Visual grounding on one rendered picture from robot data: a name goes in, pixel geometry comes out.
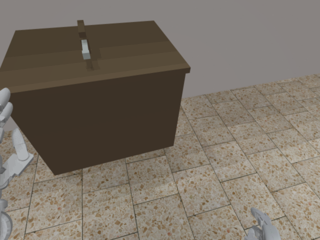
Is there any robot left forearm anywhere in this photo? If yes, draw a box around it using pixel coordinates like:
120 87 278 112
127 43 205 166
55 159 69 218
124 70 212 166
0 199 13 240

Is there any robot right hand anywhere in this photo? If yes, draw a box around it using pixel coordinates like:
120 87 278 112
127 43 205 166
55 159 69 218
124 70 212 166
244 207 282 240

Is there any robot left hand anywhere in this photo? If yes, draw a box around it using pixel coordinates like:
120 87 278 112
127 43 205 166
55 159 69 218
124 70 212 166
0 88 34 199

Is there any tap lever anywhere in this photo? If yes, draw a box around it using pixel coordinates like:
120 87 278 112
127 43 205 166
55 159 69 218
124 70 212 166
81 39 91 60

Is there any counter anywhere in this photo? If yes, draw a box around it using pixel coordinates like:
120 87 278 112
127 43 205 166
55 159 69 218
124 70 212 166
0 20 191 176

